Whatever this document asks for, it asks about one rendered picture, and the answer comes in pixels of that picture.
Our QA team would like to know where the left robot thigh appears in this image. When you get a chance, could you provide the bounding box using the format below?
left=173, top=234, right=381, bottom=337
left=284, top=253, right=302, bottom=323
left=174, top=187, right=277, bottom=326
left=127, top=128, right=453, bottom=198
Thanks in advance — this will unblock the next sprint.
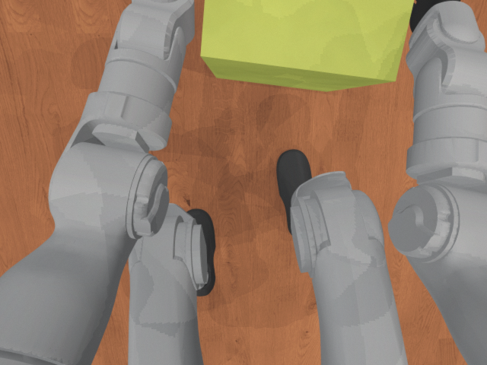
left=128, top=215, right=207, bottom=365

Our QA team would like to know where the robot left upper arm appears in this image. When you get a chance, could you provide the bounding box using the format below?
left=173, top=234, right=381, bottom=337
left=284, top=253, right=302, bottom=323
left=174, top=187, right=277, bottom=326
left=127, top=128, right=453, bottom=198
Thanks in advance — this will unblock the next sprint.
left=0, top=142, right=170, bottom=365

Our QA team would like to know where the robot right upper arm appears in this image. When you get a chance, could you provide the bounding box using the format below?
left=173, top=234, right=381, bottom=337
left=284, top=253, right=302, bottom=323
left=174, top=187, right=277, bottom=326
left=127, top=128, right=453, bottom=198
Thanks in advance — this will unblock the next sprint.
left=388, top=182, right=487, bottom=365

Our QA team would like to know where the right robot forearm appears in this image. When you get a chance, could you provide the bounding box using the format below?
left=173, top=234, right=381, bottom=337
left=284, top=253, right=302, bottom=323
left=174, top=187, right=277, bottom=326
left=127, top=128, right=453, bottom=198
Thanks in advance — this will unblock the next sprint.
left=406, top=1, right=487, bottom=194

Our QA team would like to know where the robot right shin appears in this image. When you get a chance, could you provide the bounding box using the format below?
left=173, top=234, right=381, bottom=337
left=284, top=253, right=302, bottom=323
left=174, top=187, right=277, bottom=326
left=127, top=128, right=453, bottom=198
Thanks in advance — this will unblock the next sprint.
left=291, top=171, right=384, bottom=247

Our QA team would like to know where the right robot hand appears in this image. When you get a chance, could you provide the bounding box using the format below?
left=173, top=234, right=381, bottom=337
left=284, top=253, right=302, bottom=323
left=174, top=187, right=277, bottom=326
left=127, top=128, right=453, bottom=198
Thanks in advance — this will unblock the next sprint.
left=409, top=0, right=460, bottom=32

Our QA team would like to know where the carton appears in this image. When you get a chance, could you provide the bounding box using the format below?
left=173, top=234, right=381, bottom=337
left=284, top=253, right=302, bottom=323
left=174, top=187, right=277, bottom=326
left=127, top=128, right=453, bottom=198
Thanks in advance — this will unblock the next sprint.
left=200, top=0, right=414, bottom=92

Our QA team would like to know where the left robot forearm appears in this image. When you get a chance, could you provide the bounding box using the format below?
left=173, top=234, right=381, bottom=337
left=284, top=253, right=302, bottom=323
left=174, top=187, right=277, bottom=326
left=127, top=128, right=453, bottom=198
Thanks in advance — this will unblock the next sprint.
left=49, top=0, right=195, bottom=214

